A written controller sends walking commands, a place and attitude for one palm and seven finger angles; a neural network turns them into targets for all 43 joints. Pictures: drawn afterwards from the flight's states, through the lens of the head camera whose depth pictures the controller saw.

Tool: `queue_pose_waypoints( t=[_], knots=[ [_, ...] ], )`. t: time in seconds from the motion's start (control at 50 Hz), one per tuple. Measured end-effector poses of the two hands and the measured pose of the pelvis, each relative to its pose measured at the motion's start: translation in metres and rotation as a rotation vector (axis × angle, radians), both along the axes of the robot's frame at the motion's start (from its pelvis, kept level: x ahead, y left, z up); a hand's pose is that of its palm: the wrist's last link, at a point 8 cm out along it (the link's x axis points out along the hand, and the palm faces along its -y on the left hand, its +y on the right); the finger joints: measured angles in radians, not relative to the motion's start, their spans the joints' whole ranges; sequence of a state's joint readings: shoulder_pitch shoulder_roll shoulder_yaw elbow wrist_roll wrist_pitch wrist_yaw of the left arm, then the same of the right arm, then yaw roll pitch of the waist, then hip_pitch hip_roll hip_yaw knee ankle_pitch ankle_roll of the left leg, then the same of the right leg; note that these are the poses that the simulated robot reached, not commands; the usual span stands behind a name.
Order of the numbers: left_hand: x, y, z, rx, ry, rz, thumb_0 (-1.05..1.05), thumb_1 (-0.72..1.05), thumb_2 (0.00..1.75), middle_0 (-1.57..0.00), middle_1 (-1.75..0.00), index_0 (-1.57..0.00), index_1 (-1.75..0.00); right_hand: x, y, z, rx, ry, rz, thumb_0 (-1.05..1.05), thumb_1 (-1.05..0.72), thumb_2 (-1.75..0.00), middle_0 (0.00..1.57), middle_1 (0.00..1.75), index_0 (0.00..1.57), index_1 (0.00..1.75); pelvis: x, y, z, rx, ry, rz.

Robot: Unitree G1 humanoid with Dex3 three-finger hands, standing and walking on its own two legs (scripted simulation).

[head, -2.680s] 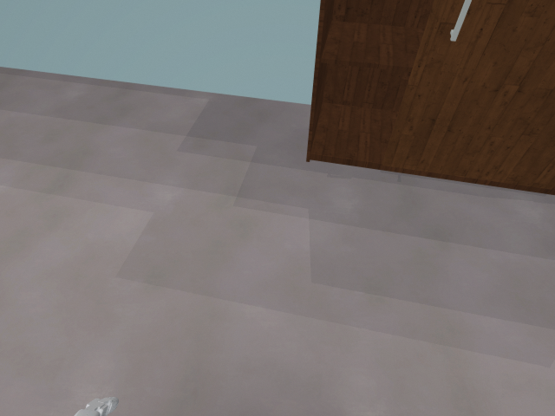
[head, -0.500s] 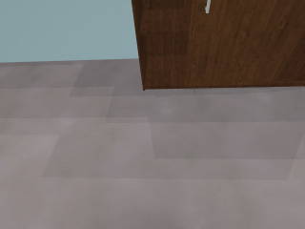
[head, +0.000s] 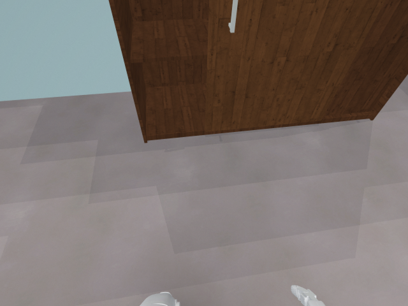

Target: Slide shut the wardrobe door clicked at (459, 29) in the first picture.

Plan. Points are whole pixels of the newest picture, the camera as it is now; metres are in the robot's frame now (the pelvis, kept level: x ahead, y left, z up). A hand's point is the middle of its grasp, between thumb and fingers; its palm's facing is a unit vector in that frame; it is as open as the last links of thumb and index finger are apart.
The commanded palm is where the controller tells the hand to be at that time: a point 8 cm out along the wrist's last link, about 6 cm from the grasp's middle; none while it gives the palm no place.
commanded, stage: walk to a spot facing it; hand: right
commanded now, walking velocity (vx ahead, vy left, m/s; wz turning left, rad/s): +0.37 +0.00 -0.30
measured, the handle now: out of the picture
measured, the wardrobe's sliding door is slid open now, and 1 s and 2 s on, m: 0.38 0.38 0.38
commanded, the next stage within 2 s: turn to face it in 0.64 s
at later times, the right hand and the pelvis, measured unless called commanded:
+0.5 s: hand out of the picture +0.15 -0.25 -0.16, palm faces +0.17 +0.97 -0.14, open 7.4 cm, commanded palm none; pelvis +0.21 -0.07 +0.02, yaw -6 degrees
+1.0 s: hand (297, 182) +0.50 -0.23 -0.16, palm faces +0.00 +0.98 -0.20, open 7.4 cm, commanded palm none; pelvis +0.41 -0.05 +0.00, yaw +1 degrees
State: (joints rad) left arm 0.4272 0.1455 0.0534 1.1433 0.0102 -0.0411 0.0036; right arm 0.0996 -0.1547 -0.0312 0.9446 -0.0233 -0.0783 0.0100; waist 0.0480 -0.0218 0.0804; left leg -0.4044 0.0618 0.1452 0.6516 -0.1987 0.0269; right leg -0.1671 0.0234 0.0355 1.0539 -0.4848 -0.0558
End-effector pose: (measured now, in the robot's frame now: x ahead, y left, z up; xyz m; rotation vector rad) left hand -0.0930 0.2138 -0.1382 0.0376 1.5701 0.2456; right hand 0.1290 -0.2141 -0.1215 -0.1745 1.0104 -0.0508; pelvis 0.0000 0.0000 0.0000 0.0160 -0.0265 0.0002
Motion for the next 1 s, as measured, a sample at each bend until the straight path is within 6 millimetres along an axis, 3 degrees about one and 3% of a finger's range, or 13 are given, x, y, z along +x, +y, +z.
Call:
queue_pose_waypoints(
  t=[0.1, 0.18, 0.3, 0.38, 0.42, 0.48, 0.54, 0.64, 0.74, 0.86, 0.92, 1.0],
  knots=[
    [0.114, 0.03, 0.013, 0.047, -0.145, -0.1, 0.01, 0.91, 0.9, -0.2, -0.3, -0.2, -0.3, -0.023, -0.01, 0.002, -0.024, 0.13, -0.109, 0.0, -0.92, -0.9, 0.21, 0.3, 0.2, 0.3, 0.042, 0.003, 0.014, 0.012, 0.007, -0.034],
    [0.208, 0.032, 0.027, 0.068, -0.272, -0.171, 0.01, 0.91, 0.9, -0.2, -0.3, -0.19, -0.3, -0.048, -0.024, 0.0, -0.034, 0.269, -0.173, 0.0, -0.94, -0.9, 0.2, 0.3, 0.2, 0.3, 0.076, -0.001, 0.021, 0.02, 0.019, -0.063],
    [0.333, -0.003, 0.037, 0.066, -0.387, -0.308, 0.01, 0.91, 0.9, -0.19, -0.3, -0.19, -0.3, -0.073, -0.039, -0.012, 0.017, 0.44, -0.274, 0.01, -0.92, -0.9, 0.2, 0.3, 0.2, 0.3, 0.132, -0.026, 0.016, 0.037, 0.015, -0.1],
    [0.396, -0.038, 0.033, 0.073, -0.461, -0.363, 0.0, 0.91, 0.9, -0.2, -0.3, -0.19, -0.3, -0.069, -0.054, -0.026, 0.055, 0.537, -0.313, 0.01, -0.92, -0.9, 0.2, 0.3, 0.2, 0.3, 0.17, -0.052, 0.004, 0.025, 0.004, -0.108],
    [0.408, -0.052, 0.035, 0.07, -0.472, -0.353, 0.0, 0.91, 0.9, -0.2, -0.3, -0.19, -0.3, -0.051, -0.063, -0.024, 0.06, 0.548, -0.308, 0.01, -0.92, -0.9, 0.2, 0.3, 0.2, 0.3, 0.184, -0.061, 0.007, 0.023, -0.002, -0.102],
    [0.411, -0.066, 0.04, 0.065, -0.444, -0.316, 0.0, 0.92, 0.9, -0.2, -0.3, -0.2, -0.3, -0.005, -0.077, -0.016, 0.059, 0.493, -0.29, 0.01, -0.91, -0.9, 0.2, 0.3, 0.2, 0.3, 0.207, -0.071, 0.018, 0.019, -0.006, -0.102],
    [0.412, -0.063, 0.048, 0.098, -0.414, -0.271, -0.02, 0.95, 0.9, -0.2, -0.3, -0.2, -0.3, 0.05, -0.09, -0.008, 0.053, 0.407, -0.267, 0.01, -0.91, -0.9, 0.2, 0.3, 0.2, 0.3, 0.23, -0.08, 0.027, 0.015, -0.006, -0.099],
    [0.398, -0.063, 0.045, 0.094, -0.29, -0.225, -0.01, 0.94, 0.9, -0.2, -0.3, -0.2, -0.3, 0.141, -0.102, -0.001, 0.045, 0.277, -0.238, 0.01, -0.91, -0.9, 0.2, 0.3, 0.2, 0.3, 0.27, -0.085, 0.032, 0.003, -0.008, -0.091],
    [0.38, -0.071, 0.033, 0.057, -0.16, -0.148, 0.0, 0.92, 0.9, -0.2, -0.3, -0.2, -0.3, 0.225, -0.101, 0.003, 0.031, 0.208, -0.181, 0.01, -0.91, -0.9, 0.2, 0.3, 0.2, 0.3, 0.312, -0.083, 0.028, -0.01, -0.012, -0.068],
    [0.369, -0.079, 0.015, -0.005, -0.002, -0.047, 0.0, 0.91, 0.9, -0.2, -0.3, -0.2, -0.3, 0.32, -0.084, 0.001, -0.008, 0.164, -0.081, 0.01, -0.91, -0.9, 0.2, 0.3, 0.2, 0.3, 0.366, -0.07, 0.015, -0.011, -0.019, -0.025],
    [0.379, -0.073, 0.0, -0.03, 0.054, -0.01, 0.01, 0.91, 0.9, -0.2, -0.3, -0.2, -0.3, 0.354, -0.075, -0.009, -0.031, 0.123, -0.062, 0.01, -0.91, -0.9, 0.2, 0.3, 0.2, 0.3, 0.394, -0.057, 0.0, -0.025, -0.019, -0.01],
    [0.427, -0.059, -0.007, -0.01, -0.006, -0.012, 0.01, 0.91, 0.9, -0.2, -0.3, -0.2, -0.3, 0.363, -0.067, -0.008, -0.04, 0.152, -0.066, 0.01, -0.91, -0.9, 0.2, 0.3, 0.2, 0.3, 0.407, -0.054, 0.001, -0.002, -0.023, 0.015]
  ],
)
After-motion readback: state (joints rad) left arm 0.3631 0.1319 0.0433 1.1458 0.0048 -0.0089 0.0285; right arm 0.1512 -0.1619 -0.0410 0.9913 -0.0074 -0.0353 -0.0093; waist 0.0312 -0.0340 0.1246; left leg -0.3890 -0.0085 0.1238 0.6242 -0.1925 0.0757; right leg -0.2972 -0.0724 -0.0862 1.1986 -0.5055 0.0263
